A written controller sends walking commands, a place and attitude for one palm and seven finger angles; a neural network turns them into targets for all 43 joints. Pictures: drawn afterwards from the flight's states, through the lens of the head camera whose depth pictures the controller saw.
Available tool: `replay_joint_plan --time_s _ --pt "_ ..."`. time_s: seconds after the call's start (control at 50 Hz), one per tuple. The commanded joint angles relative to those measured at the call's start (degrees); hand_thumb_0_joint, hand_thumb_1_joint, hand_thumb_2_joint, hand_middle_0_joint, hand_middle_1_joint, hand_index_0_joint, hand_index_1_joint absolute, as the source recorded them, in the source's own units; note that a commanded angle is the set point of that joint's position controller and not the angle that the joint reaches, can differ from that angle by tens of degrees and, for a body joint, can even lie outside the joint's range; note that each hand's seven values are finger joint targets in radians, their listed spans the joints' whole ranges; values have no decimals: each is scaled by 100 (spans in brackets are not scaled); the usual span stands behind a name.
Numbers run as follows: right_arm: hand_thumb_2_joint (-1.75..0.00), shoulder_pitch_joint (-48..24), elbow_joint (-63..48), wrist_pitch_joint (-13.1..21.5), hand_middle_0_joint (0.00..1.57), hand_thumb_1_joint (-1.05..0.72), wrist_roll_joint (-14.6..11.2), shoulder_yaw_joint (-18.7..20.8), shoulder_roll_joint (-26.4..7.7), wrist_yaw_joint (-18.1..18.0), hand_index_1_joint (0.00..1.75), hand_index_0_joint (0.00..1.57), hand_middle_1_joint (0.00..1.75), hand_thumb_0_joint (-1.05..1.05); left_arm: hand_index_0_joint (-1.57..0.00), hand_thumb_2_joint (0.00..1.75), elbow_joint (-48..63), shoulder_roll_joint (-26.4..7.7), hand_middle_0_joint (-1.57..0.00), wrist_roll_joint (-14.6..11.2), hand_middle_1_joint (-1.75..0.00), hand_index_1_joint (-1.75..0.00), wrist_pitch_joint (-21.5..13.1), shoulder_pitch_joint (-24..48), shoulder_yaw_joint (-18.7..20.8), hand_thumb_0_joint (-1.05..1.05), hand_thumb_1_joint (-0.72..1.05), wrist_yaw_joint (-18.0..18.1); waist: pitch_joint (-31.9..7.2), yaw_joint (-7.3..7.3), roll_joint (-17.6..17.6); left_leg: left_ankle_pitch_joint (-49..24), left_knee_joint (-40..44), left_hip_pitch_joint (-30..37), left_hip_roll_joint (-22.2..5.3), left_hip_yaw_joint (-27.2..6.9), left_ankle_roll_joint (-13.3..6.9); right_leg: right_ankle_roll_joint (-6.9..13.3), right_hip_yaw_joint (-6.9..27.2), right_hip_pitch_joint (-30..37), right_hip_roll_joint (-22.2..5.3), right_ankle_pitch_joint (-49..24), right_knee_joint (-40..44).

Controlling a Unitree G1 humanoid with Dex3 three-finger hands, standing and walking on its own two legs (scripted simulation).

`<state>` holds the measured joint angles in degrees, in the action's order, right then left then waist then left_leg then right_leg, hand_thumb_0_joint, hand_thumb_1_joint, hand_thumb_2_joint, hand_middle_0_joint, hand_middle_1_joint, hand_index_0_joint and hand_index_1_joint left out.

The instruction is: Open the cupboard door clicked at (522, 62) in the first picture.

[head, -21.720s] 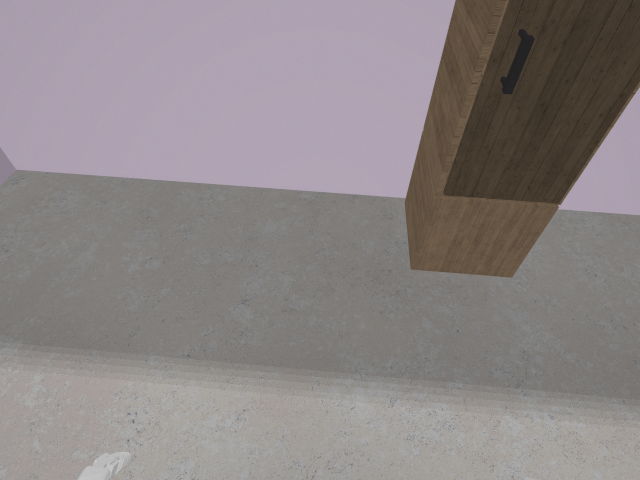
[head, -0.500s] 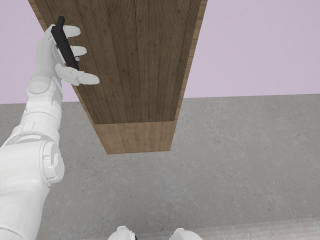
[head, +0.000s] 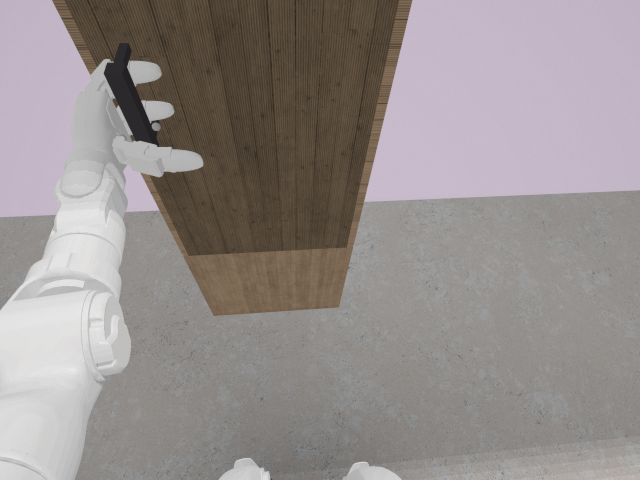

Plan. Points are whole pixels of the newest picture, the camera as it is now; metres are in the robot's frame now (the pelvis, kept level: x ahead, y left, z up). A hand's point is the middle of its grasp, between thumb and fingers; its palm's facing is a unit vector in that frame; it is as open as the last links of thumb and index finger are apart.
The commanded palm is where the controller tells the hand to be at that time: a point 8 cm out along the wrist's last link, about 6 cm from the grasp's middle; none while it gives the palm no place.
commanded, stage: close the thumb around the handle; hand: left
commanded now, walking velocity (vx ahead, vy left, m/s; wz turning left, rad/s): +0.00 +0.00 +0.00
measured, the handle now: (137, 102) +0.56 +0.18 +0.13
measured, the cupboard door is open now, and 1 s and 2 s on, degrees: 0 7 24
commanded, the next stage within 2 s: pull the door open along its arc in 0.54 s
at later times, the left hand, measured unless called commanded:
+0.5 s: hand (155, 126) +0.52 +0.15 +0.13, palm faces +0.03 -1.00 -0.01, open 5.5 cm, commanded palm +0.49 +0.19 +0.12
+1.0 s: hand (156, 152) +0.48 +0.15 +0.13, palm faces -0.02 -1.00 +0.01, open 5.5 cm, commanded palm +0.43 +0.20 +0.12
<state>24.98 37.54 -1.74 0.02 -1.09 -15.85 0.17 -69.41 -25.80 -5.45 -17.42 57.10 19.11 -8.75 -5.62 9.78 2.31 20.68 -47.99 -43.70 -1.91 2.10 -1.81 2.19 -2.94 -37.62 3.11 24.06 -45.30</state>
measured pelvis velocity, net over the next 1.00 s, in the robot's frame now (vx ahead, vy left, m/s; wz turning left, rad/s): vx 0.02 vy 0.00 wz -0.03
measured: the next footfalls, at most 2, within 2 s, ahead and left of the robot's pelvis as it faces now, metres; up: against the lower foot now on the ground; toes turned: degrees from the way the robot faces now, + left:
none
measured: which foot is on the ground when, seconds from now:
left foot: down 0.00-1.00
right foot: down 0.00-1.00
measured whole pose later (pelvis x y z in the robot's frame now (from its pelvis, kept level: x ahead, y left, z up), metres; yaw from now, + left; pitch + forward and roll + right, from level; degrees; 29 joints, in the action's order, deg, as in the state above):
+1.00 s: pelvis +0.02 +0.00 +0.01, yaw -1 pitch +13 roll -1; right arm 24.4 34.3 -3.7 -1.6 -0.3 -15.6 0.5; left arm -49.6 -19.4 -10.3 -14.9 37.7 17.4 -10.3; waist -7.5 6.5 2.6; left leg 21.1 -43.5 -35.5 -2.0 4.1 -1.6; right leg 2.2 -0.6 -30.6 3.3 24.1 -41.6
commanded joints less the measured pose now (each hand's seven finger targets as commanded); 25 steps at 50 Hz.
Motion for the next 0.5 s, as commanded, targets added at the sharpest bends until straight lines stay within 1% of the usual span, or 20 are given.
replay_joint_plan --time_s 0.0,0.02,0.04,0.06,0.1,0.12,0.14,0.16,0.18,0.2,0.22,0.28,0.32,0.34,0.36,0.38,0.4,0.44,0.46,0.48 --pt "-90 816 -284 98 20 -90 -28 358 -947 -28 30 20 30 0 -34 52 1369 -938 -34 -41 -125 -125 -435 2938 -137 0 0 -8 -2368 120 439 -2096 212 2574 108 -500 -57 -130 170 41 113 -2270 543" --pt "-90 836 -287 100 20 -90 -24 364 -968 -23 30 20 30 0 -34 54 1237 -987 -34 -54 -126 -126 -396 2797 -39 0 6 10 -2355 77 329 -2007 219 2507 118 -508 -60 -125 166 47 120 -2177 554" --pt "-90 816 -282 94 20 -90 -34 354 -979 -29 30 20 30 0 -34 56 1208 -993 -34 -46 -127 -127 -384 2893 -103 0 12 25 -2212 137 312 -1884 255 2436 104 -518 -58 -128 171 10 113 -2076 581" --pt "-90 858 -253 103 20 -90 -13 357 -984 -36 30 20 30 0 -35 59 1248 -1009 -35 -55 -127 -127 -411 2981 -49 0 17 61 -2260 148 246 -1970 240 2478 115 -542 -73 -119 156 29 119 -2125 552" --pt "-90 819 -260 113 20 -90 -22 381 -949 -20 30 20 30 0 -36 64 1356 -742 -36 -24 -128 -128 -441 2985 -278 0 28 50 -2422 151 462 -2132 208 2700 102 -559 -47 -115 152 -83 112 -2171 529" --pt "-90 831 -247 122 20 -90 -8 394 -964 -18 30 20 30 0 -36 66 1405 -827 -36 -37 -129 -129 -452 2957 -169 0 34 63 -2485 117 455 -2200 183 2741 92 -549 -43 -115 156 -79 111 -2219 523" --pt "-90 824 -246 118 20 -90 -8 378 -965 -14 30 20 30 0 -36 68 1356 -809 -36 -33 -130 -130 -436 2921 -207 0 40 71 -2455 125 408 -2180 195 2702 94 -556 -43 -115 149 -69 116 -2207 519" --pt "-90 874 -207 109 20 -90 0 379 -980 -19 30 20 30 0 -37 71 1286 -904 -37 -27 -130 -130 -441 2907 -121 0 45 93 -2447 126 364 -2236 185 2684 93 -574 -50 -104 141 -51 116 -2228 501" --pt "-90 828 -219 109 20 -90 -13 373 -968 -12 30 20 30 0 -37 73 1216 -806 -37 -44 -131 -131 -408 2917 -192 0 51 85 -2330 164 230 -2081 201 2581 103 -542 -62 -135 157 -67 122 -2189 547" --pt "-90 837 -204 108 20 -90 -18 376 -984 -22 30 20 30 0 -38 76 1277 -911 -38 -30 -131 -131 -419 3056 -162 0 56 85 -2342 182 241 -2010 212 2522 104 -546 -61 -137 172 -20 106 -2162 545" --pt "-90 831 -209 116 20 -90 -14 377 -969 -23 30 20 30 0 -38 78 1281 -842 -38 -25 -132 -132 -415 3071 -212 0 62 69 -2392 176 278 -2008 217 2529 117 -539 -65 -136 181 20 108 -2191 544" --pt "-90 852 -211 111 20 -90 -18 381 -973 -24 30 20 30 0 -39 85 1273 -966 -39 -18 -134 -134 -425 2921 -81 0 79 64 -2524 96 334 -2245 194 2626 119 -547 -59 -113 171 81 103 -2359 499" --pt "-90 836 -205 103 20 -90 -17 375 -953 -22 30 20 30 0 -40 90 1349 -808 -40 -27 -135 -135 -419 3054 -239 0 90 45 -2475 150 403 -2266 188 2673 104 -558 -45 -121 155 -10 104 -2332 501" --pt "-90 816 -213 106 20 -90 -16 383 -936 -14 30 20 30 0 -40 90 1366 -639 -40 -26 -135 -135 -422 3044 -360 0 90 34 -2456 167 430 -2204 181 2710 109 -555 -44 -123 150 -72 109 -2253 526" --pt "-90 841 -202 117 20 -90 -7 381 -941 -12 30 20 30 0 -40 90 1345 -656 -40 -53 -135 -135 -433 3071 -310 0 90 52 -2407 185 408 -2216 159 2705 119 -554 -63 -111 150 -90 116 -2259 531" --pt "-90 844 -174 112 20 -90 -13 381 -965 -13 30 20 30 0 -40 90 1219 -808 -40 -58 -135 -135 -413 3014 -193 0 90 59 -2358 174 288 -2118 178 2600 114 -546 -65 -129 165 -49 118 -2240 548" --pt "-90 858 -180 107 20 -90 -10 386 -989 -23 30 20 30 0 -40 90 1296 -1013 -40 -47 -135 -135 -420 3000 -58 0 90 61 -2444 137 318 -2148 194 2578 109 -546 -61 -125 176 46 109 -2288 533" --pt "-90 810 -243 107 20 -90 -20 376 -946 -16 30 20 30 0 -40 90 1363 -811 -40 -53 -135 -135 -427 2894 -211 0 90 35 -2484 94 367 -2232 205 2593 130 -524 -55 -114 173 137 106 -2402 521" --pt "-90 821 -226 112 20 -90 -13 387 -933 -11 30 20 30 0 -40 90 1499 -693 -40 -70 -135 -135 -471 2984 -289 0 90 36 -2566 136 438 -2404 162 2745 130 -533 -66 -110 169 107 108 -2503 497" --pt "-90 802 -232 116 20 -90 -9 388 -923 6 30 20 30 0 -40 90 1538 -660 -40 -63 -135 -135 -484 2918 -305 0 90 36 -2635 79 562 -2452 158 2830 120 -556 -39 -110 156 42 116 -2476 481"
